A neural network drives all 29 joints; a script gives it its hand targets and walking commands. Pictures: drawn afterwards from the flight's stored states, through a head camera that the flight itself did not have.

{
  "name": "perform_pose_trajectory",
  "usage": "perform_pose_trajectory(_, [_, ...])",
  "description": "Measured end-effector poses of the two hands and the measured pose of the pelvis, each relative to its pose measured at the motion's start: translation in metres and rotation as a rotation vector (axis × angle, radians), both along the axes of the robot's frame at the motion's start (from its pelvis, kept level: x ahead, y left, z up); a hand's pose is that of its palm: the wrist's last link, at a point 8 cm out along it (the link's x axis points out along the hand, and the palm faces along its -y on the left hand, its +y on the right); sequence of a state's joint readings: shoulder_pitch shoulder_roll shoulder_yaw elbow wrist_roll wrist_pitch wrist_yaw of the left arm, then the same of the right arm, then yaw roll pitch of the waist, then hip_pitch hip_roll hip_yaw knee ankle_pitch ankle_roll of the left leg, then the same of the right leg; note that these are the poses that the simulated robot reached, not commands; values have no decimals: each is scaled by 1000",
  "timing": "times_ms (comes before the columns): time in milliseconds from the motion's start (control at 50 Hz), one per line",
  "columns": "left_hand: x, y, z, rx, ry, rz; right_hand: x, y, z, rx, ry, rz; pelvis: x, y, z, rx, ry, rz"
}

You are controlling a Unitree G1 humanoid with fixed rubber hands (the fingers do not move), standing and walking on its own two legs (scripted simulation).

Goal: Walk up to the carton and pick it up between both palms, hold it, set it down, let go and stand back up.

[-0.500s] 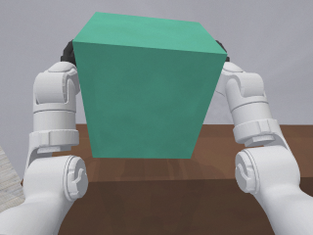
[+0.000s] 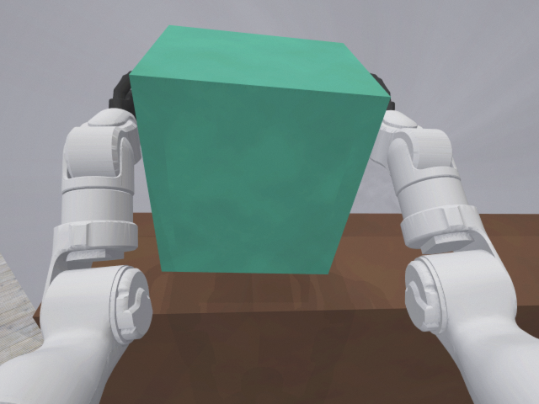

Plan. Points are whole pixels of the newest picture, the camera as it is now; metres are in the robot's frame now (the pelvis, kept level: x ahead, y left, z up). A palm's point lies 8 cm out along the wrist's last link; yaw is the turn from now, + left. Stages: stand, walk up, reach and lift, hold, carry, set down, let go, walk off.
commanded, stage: hold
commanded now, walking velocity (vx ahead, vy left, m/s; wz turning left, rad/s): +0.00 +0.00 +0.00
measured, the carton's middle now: (252, 156) +0.38 +0.01 +0.25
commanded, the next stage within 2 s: none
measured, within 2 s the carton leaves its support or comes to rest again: neither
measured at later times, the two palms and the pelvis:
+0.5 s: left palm (116, 123) +0.36 +0.18 +0.30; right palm (381, 122) +0.36 -0.16 +0.31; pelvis -0.01 +0.00 +0.00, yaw +0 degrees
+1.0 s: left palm (123, 122) +0.38 +0.18 +0.30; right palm (376, 123) +0.37 -0.16 +0.30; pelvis +0.00 +0.00 +0.00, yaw +0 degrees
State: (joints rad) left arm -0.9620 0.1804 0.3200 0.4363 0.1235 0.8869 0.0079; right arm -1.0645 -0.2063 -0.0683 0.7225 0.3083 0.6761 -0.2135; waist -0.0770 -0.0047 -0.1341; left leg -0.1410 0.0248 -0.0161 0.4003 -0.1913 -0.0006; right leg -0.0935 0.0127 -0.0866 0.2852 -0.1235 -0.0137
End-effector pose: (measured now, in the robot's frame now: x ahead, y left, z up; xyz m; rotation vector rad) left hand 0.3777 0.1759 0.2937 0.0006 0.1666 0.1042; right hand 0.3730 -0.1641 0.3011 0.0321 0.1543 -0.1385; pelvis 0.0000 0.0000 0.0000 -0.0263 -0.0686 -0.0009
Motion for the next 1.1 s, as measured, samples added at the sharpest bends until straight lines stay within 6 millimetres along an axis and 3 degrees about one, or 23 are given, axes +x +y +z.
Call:
perform_pose_trajectory(480, [-18,4,9,-4,-23,8,-15,4,11,-8,-21,11,-9,1,0,-2,-12,0])
perform_pose_trajectory(920, [0,0,0,0,-1,1,0,0,0,0,3,1,0,0,0,0,0,0])
perform_pose_trajectory(1100, [-5,4,8,-3,-29,11,-2,4,9,-7,-24,11,1,1,0,-2,1,0])
